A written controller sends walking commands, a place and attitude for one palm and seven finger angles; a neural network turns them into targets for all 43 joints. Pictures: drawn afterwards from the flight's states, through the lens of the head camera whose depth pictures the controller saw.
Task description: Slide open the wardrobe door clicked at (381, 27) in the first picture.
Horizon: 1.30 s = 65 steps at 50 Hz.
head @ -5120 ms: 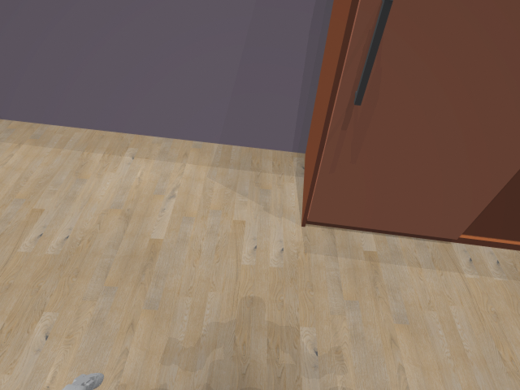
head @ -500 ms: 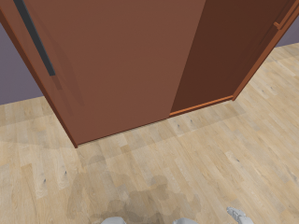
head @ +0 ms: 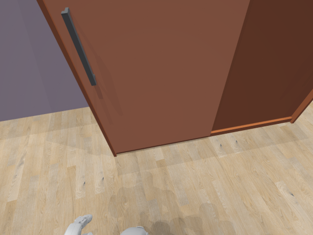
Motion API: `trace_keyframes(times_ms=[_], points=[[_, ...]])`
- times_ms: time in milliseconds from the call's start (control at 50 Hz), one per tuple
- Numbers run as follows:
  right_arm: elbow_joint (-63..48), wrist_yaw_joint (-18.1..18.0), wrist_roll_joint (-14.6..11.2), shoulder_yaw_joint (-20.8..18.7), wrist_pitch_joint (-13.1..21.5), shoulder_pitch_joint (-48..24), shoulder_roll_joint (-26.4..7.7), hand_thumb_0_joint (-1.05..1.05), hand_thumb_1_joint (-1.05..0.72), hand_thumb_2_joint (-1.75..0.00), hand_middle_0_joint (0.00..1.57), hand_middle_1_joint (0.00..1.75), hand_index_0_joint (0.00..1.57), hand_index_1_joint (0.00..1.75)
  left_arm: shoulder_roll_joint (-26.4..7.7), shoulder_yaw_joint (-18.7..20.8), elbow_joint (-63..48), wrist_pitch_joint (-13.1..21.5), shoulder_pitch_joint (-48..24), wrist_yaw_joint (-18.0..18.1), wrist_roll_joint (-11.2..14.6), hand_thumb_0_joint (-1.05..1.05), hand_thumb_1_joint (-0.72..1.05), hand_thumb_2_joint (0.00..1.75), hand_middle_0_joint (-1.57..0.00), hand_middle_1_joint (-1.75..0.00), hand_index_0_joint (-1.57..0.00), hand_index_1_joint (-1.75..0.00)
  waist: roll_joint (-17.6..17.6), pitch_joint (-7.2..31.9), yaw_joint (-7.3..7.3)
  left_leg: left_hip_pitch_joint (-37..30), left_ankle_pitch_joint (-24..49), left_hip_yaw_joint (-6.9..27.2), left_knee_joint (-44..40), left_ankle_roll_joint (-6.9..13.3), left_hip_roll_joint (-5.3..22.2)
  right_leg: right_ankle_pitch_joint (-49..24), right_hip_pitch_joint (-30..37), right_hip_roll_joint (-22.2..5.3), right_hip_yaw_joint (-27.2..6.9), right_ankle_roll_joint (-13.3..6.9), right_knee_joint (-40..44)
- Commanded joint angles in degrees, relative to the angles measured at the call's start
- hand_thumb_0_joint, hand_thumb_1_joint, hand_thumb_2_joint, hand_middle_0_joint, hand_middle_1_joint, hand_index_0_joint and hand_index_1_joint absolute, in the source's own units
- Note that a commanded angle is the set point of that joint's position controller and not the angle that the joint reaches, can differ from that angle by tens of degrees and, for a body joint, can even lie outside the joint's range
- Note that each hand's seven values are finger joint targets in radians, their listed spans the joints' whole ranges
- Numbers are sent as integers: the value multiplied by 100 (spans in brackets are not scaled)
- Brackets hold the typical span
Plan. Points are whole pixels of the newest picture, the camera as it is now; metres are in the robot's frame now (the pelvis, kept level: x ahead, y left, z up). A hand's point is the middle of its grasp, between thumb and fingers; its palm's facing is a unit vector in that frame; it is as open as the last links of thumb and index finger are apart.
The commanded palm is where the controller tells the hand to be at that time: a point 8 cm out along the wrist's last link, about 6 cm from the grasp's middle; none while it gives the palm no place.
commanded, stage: turn to face it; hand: left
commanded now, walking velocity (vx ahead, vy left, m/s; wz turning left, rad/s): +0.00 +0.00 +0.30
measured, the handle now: (82, 51) +0.70 +0.29 +0.10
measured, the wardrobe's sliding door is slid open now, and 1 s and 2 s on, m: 0.00 0.00 0.00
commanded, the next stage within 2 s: take the last steps up to it in 0.14 s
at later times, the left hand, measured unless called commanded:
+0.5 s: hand out of the picture -0.04 +0.26 -0.18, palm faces +0.20 -0.96 -0.17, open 7.4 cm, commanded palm none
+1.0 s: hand (93, 192) +0.28 +0.24 -0.17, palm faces +0.10 -0.98 -0.16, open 7.4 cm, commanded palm none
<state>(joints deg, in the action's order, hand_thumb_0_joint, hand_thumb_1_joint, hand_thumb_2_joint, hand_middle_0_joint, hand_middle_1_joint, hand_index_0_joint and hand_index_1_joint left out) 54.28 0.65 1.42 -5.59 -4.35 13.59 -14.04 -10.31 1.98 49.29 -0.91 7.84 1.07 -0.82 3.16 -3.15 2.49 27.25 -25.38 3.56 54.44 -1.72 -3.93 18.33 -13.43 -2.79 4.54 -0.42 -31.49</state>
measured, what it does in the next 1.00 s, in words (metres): walks ahead: left foot, then right foot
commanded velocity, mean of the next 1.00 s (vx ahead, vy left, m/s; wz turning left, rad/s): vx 0.22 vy -0.03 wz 0.07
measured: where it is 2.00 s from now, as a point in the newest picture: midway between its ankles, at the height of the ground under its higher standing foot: outside the picture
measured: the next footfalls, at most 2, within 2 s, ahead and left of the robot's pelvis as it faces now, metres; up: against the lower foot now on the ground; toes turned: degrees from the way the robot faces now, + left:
left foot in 0.34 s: +0.00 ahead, +0.14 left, +0.00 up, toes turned +12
right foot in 0.96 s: +0.30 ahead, -0.04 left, +0.00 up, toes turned +1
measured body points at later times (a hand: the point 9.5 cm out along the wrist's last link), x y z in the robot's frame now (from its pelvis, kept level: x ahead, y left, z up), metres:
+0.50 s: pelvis +0.01 +0.07 +0.01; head +0.01 +0.11 +0.46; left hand -0.05 +0.32 -0.16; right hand +0.12 -0.16 -0.12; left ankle -0.04 +0.14 -0.73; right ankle +0.00 -0.09 -0.65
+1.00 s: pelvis +0.17 +0.05 -0.02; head +0.21 +0.06 +0.43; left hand +0.27 +0.29 -0.16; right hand +0.04 -0.15 -0.16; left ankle -0.02 +0.14 -0.70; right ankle +0.26 -0.04 -0.74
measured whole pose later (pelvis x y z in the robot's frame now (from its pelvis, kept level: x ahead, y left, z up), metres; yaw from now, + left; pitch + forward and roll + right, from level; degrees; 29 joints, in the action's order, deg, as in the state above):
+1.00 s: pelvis +0.17 +0.05 -0.02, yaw +8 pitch -1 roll -1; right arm 68.8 -1.5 0.7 -1.6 1.5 29.9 -6.1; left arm -9.1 2.6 57.3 3.3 4.3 -1.0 -0.9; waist 1.2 -5.5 3.5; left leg 1.6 -29.2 -2.7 43.6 1.0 2.1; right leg 11.5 -22.6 -1.4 8.2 -2.8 -36.5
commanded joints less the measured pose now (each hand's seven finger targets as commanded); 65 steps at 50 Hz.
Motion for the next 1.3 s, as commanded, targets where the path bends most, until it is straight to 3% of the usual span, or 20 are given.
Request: trace_keyframes(times_ms=[0, 200, 280, 300, 320, 340, 400, 480, 660, 820, 860, 900, 920, 940, 960, 980, 1020, 1100, 1220, 1280], points=[[-325, 52, 14, -79, 116, 19, -420, 0, -90, -90, 20, 30, 20, 30, -937, 216, -366, 165, -10, 92, -7, 0, 90, 90, -20, -30, -20, -30, -1335, 4, -52, 683, 445, -79, 1584, -198, 445, -2265, 313, -1362, -684, -353, 1286], [-403, 9, -88, 140, 185, -773, -210, 0, -90, -90, 20, 30, 20, 30, -1365, 337, 173, 123, 992, 91, -118, 0, 90, 90, -20, -30, -20, -30, -1527, 359, -537, -266, -159, -725, -818, -215, 485, -3582, 992, -1654, -417, -680, 779], [-147, -15, -69, 191, 355, -57, -282, 0, -90, -90, 20, 30, 20, 30, -1267, 324, 352, 103, 853, 46, -35, 0, 90, 90, -20, -30, -20, -30, -1299, 733, -189, -2003, 1155, -910, -2918, -39, 409, -1789, 300, -1373, -146, -180, 320], [-62, -32, -34, 114, 440, 244, -704, 0, -90, -90, 20, 30, 20, 30, -1015, 276, 300, 72, 889, 16, 13, 0, 90, 90, -20, -30, -20, -30, -161, 879, -44, -2876, 1197, -103, -3440, 204, 1106, -460, -568, -971, 189, 77, -530], [-4, -54, 21, -29, 457, 612, -1292, 0, -90, -90, 20, 30, 20, 30, -598, 169, 140, 63, 815, -42, 12, 0, 90, 90, -20, -30, -20, -30, 1594, 831, 139, -3371, 1357, 1752, -3838, 826, 2465, 1648, -1960, -205, 618, 410, -1778], [77, -73, 28, -43, 411, 815, -1406, 0, -90, -90, 20, 30, 20, 30, -668, 142, 44, 50, 405, -37, -56, 0, 90, 90, -20, -30, -20, -30, 1257, 483, 309, -2882, 744, 1981, -4134, 1271, 2823, 1905, -2198, -213, 131, 293, -2552], [80, -206, 6, 170, 521, 359, -704, 0, -90, -90, 20, 30, 20, 30, -712, 176, 380, 72, 228, -145, -101, 0, 90, 90, -20, -30, -20, -30, 697, -292, 69, -2162, 562, 1366, -4381, 1108, 2192, 631, -2307, -446, -306, 238, -3268], [171, -227, -64, 239, 694, 407, -477, 0, -90, -90, 20, 30, 20, 30, -576, 119, 757, 92, 783, -214, -89, 0, 90, 90, -20, -30, -20, -30, 412, -196, -182, -2263, 1614, 455, -4471, 953, 1705, -223, -1996, -371, -197, 346, -3148], [678, -314, -65, 251, 823, 1426, -188, 0, -90, -90, 20, 30, 20, 30, -477, 119, 671, 103, 69, -194, -57, 0, 90, 90, -20, -30, -20, -30, 344, -462, -24, -3130, 3424, 310, -4366, 1030, 1924, -598, -2760, -419, -200, 424, -2542], [1008, -329, 34, 247, 811, 1828, -207, 0, -90, -90, 20, 30, 20, 30, -197, 67, 395, 200, -795, -233, -14, 0, 90, 90, -20, -30, -20, -30, 409, -750, 140, -3004, 4073, 109, -4014, 1039, 1997, -425, -2052, -213, 105, 77, -918], [1069, -327, 26, 252, 803, 1775, -230, 0, -90, -90, 20, 30, 20, 30, -254, 91, 468, 242, -507, -212, -9, 0, 90, 90, -20, -30, -20, -30, 333, -591, -45, -2754, 5079, -9, -3564, 990, 1943, -296, -1242, 34, 269, -74, -511], [1066, -323, -35, 234, 806, 1614, -328, 0, -90, -90, 20, 30, 20, 30, -390, 166, 856, 318, 718, -176, -26, 0, 90, 90, -20, -30, -20, -30, 202, 84, -593, -2503, 5626, -350, -2332, 737, 1673, -911, 344, 287, 448, -178, 99], [1041, -279, -88, 232, 828, 1610, -226, 0, -90, -90, 20, 30, 20, 30, -683, 251, 1076, 395, 1463, -135, -59, 0, 90, 90, -20, -30, -20, -30, -132, 581, -895, -1638, 4876, -436, -1240, 549, 1453, -1297, 1715, -111, -47, -372, 221], [916, -232, -154, 265, 851, 1772, 73, 0, -90, -90, 20, 30, 20, 30, -1176, 385, 1257, 466, 2212, -58, -86, 0, 90, 90, -20, -30, -20, -30, -1425, 1332, -1088, -356, 1845, -851, 517, 297, 635, -2119, 2969, -1643, -1946, -983, 510], [780, -258, -175, 265, 799, 1777, 95, 0, -90, -90, 20, 30, 20, 30, -1408, 410, 1290, 444, 2292, -36, 34, 0, 90, 90, -20, -30, -20, -30, -1455, 1447, -873, 147, -809, -523, 1990, 290, 323, -2563, 2737, -2498, -3142, -1486, 1132], [821, -244, -167, 236, 771, 1577, 79, 0, -90, -90, 20, 30, 20, 30, -1232, 399, 1166, 405, 1719, -9, 59, 0, 90, 90, -20, -30, -20, -30, -1028, 1077, -784, 186, -482, -204, 2237, 388, 716, -1394, 2052, -2306, -2702, -1501, 1416], [659, -177, -89, 237, 707, 999, 294, 0, -90, -90, 20, 30, 20, 30, -775, 254, 976, 415, 940, 14, 38, 0, 90, 90, -20, -30, -20, -30, -471, 41, -493, 369, 164, -203, 2063, 340, 1044, -1119, 562, -1930, -1971, -1200, 1712], [759, -147, -8, 275, 503, 1364, 616, 0, -90, -90, 20, 30, 20, 30, -363, 102, 960, 501, 583, 45, -37, 0, 90, 90, -20, -30, -20, -30, -691, -50, 33, -284, 471, -513, 822, 92, 1156, -2166, -487, -1381, -523, -860, 1812], [516, -101, -38, 363, 582, 569, 629, 0, -90, -90, 20, 30, 20, 30, -439, 96, 1069, 449, 838, 44, -38, 0, 90, 90, -20, -30, -20, -30, -1000, 157, -201, -725, 1101, -849, -1407, -65, 894, -3249, 83, -1041, -283, -788, 1297], [647, -161, -58, 350, 640, 738, 324, 0, -90, -90, 20, 30, 20, 30, -386, 42, 1126, 321, 866, 105, 10, 0, 90, 90, -20, -30, -20, -30, -543, 499, -89, -1958, 3321, -690, -2878, -67, 948, -2866, 65, -639, -52, -312, 415]])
